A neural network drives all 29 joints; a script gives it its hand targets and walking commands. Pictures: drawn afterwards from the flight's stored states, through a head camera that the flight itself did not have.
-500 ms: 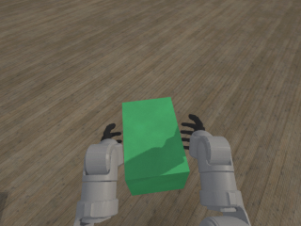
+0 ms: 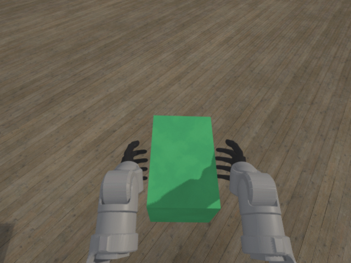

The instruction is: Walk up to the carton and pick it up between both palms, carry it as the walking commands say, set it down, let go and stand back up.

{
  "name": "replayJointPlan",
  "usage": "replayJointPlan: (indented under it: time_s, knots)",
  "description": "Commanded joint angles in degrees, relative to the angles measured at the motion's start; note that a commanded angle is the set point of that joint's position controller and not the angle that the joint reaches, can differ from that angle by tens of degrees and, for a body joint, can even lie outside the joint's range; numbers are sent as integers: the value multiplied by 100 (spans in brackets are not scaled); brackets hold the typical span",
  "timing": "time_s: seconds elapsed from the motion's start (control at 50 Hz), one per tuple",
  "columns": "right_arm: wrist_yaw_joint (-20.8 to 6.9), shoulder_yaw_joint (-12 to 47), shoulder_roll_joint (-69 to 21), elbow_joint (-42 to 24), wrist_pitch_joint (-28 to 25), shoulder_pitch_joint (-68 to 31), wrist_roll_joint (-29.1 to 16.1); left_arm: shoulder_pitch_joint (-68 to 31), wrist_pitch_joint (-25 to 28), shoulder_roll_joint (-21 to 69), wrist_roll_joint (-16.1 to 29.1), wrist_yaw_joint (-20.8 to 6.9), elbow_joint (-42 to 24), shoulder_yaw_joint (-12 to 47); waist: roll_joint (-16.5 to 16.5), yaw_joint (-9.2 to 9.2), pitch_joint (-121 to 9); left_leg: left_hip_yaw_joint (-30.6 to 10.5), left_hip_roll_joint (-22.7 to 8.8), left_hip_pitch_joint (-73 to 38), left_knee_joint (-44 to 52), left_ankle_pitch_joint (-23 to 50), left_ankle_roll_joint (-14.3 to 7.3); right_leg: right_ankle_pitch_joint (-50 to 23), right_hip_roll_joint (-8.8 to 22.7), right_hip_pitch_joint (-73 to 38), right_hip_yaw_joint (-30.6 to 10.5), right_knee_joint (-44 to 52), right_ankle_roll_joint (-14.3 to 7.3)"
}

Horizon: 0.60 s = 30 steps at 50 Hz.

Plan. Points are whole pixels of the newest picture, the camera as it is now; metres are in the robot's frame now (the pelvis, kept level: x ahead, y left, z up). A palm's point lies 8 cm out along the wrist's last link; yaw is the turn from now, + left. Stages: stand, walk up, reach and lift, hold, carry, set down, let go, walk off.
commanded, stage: carry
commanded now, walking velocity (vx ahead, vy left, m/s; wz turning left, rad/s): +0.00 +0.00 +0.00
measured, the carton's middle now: (181, 168) +0.36 +0.00 -0.02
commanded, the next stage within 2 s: hold in 0.60 s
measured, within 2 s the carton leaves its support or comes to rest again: neither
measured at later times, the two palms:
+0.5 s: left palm (130, 168) +0.31 +0.11 +0.06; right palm (238, 174) +0.30 -0.13 +0.05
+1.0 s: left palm (133, 180) +0.30 +0.11 +0.04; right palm (240, 183) +0.28 -0.13 +0.04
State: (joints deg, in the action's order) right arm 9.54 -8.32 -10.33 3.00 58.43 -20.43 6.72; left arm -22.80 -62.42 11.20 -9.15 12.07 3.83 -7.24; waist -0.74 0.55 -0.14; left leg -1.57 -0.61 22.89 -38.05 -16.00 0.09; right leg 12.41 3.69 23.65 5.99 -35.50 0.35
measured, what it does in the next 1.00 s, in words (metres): stands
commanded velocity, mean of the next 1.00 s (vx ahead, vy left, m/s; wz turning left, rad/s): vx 0.00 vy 0.00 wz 0.00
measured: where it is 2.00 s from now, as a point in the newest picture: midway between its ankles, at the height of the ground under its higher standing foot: outside the picture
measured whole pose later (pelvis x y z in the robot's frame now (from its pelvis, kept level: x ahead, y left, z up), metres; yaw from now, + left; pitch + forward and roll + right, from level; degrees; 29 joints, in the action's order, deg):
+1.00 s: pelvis -0.01 +0.00 +0.00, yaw +0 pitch -2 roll +0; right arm 7.3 -11.5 -10.1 19.5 43.3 -19.8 9.8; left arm -22.4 -40.6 11.0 -13.0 9.7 24.0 -9.0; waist 0.0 0.5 -1.8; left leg -1.6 -0.6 19.9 -35.5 -13.9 0.2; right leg 10.3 3.4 20.7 5.8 -33.0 0.3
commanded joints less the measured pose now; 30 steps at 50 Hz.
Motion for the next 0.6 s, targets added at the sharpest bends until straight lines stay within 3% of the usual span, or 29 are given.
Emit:
replayJointPlan:
  time_s: [0.0,0.02,0.04,0.06,0.08,0.1,0.12,0.14,0.18,0.2,0.22,0.24,0.26,0.3,0.32,0.34,0.36,0.4,0.42,0.44,0.46,0.48,0.5,0.52,0.56,0.58]
  knots:
    - [-1518,3572,-5835,-1357,-232,-3009,-2117,-2679,606,5667,2223,-1737,-1297,3361,220,-114,-3028,-285,-636,-713,645,1144,-181,-654,378,-1017,-469,414,-152]
    - [-1508,3465,-5814,-934,-117,-2564,-2004,-2654,518,5694,2295,-1744,-1173,3444,175,-79,-2906,-178,-601,-673,569,912,-133,-796,445,-982,-596,601,-123]
    - [-1526,2710,-5501,425,-336,-2147,-1350,-2386,740,5258,1591,-1770,88,2636,92,-63,-2907,-278,-570,-646,617,743,-174,-463,505,-920,-616,626,-175]
    - [-1512,3567,-5834,-1263,-241,-2824,-2111,-2993,649,5674,2366,-1752,-1607,3530,371,-74,-2906,-161,-537,-777,608,787,-131,-572,526,-842,-694,663,-194]
    - [-1519,3271,-5586,-712,-227,-2599,-1824,-2450,616,5488,1984,-1761,-770,3169,428,-96,-2647,-277,-602,-636,884,555,-178,-199,486,-761,-601,657,-162]
    - [-1523,3377,-5546,-954,-250,-2655,-1909,-2471,612,5568,2055,-1743,-957,3313,726,-104,-2909,-373,-675,-599,751,831,-224,-346,403,-968,-420,423,-175]
    - [-1523,3407,-5710,-952,-149,-2721,-1946,-2596,503,5698,2122,-1758,-920,3335,455,-122,-2722,-414,-664,-427,906,351,-223,104,387,-851,-549,578,-147]
    - [-1533,3216,-5472,-469,-201,-2306,-1762,-2143,581,5353,1846,-1728,-505,3081,501,-102,-2673,-361,-635,-482,882,592,-204,-119,410,-878,-507,524,-170]
    - [-1562,3500,-5523,-1219,-172,-2763,-2052,-2327,548,5591,2085,-1718,-1059,3408,772,-124,-2850,-458,-743,-688,967,640,-256,-63,302,-717,-379,287,-133]
    - [-1556,3307,-5495,-769,-172,-2506,-1833,-2352,578,5472,1935,-1708,-838,3226,570,-135,-2831,-433,-706,-665,949,792,-263,-223,356,-812,-504,435,-156]
    - [-1537,3338,-5492,-999,-262,-2806,-1878,-2485,641,5527,1997,-1729,-851,3198,374,-113,-2803,-364,-643,-539,871,562,-239,-211,419,-851,-546,585,-185]
    - [-1557,3440,-5517,-1081,-208,-2773,-1971,-2380,584,5542,2020,-1726,-913,3291,562,-122,-2647,-400,-631,-520,976,290,-246,39,428,-733,-562,570,-189]
    - [-1545,3399,-5488,-939,-206,-2769,-1959,-2379,600,5522,1980,-1708,-847,3181,434,-110,-2718,-517,-704,-465,1018,114,-272,212,433,-862,-496,550,-220]
    - [-1567,3028,-5338,-474,-283,-2580,-1698,-2102,637,5515,1732,-1703,-220,2978,822,-143,-2671,-462,-738,-449,1080,324,-219,54,416,-801,-484,475,-190]
    - [-1559,3237,-5366,-688,-317,-2522,-1793,-2190,675,5434,1842,-1707,-529,3109,634,-115,-2609,-440,-718,-487,981,292,-213,221,348,-724,-440,496,-195]
    - [-1543,3187,-5367,-991,-353,-2908,-1827,-2389,678,5666,1920,-1716,-531,3164,865,-129,-2621,-456,-687,-396,1088,286,-196,154,339,-764,-445,464,-192]
    - [-1562,3167,-5542,-659,-367,-3066,-1856,-2575,744,5544,1849,-1713,-556,3002,688,-116,-2576,-358,-588,-249,1007,5,-185,242,342,-892,-420,524,-176]
    - [-1555,3213,-5524,-862,-453,-3081,-1837,-2472,833,5646,1823,-1718,-462,2987,473,-113,-2589,-354,-628,-368,1035,119,-210,135,378,-917,-469,520,-198]
    - [-1544,3670,-5535,-1641,-345,-2996,-2154,-2283,712,5786,2173,-1729,-1070,3414,268,-93,-2701,-380,-681,-617,1047,214,-224,-32,355,-847,-408,445,-154]
    - [-1547,2832,-5363,-194,-522,-2750,-1470,-2174,909,5490,1575,-1777,157,2655,250,-94,-2773,-320,-609,-607,929,252,-181,53,460,-778,-543,606,-175]
    - [-1533,3372,-5480,-950,-400,-2775,-1906,-2240,799,5616,1989,-1725,-706,3249,501,-101,-2859,-423,-664,-591,967,652,-199,-144,361,-859,-396,319,-139]
    - [-1536,2868,-5355,-93,-523,-2357,-1491,-2225,940,5419,1663,-1722,-81,2830,554,-104,-2707,-309,-666,-546,907,782,-160,-375,365,-863,-415,385,-123]
    - [-1535,3105,-5344,-815,-594,-2830,-1694,-2236,966,5597,1790,-1711,-375,3037,522,-101,-2811,-298,-669,-650,914,1047,-167,-470,373,-902,-415,343,-92]
    - [-1544,2711,-5374,141,-691,-2441,-1393,-2389,1120,5354,1578,-1725,-28,2696,429,-83,-2808,-300,-710,-613,889,928,-139,-363,325,-892,-324,332,-70]
    - [-1525,3764,-5614,-1682,-548,-3047,-2234,-2319,898,5715,2227,-1723,-1235,3493,311,-92,-2725,-208,-574,-597,828,500,-153,-331,411,-950,-468,461,-151]
    - [-1523,3194,-5408,-649,-588,-2653,-1699,-2017,940,5495,1674,-1708,-201,2919,305,-73,-2765,-173,-535,-589,745,383,-132,-204,553,-949,-637,671,-171]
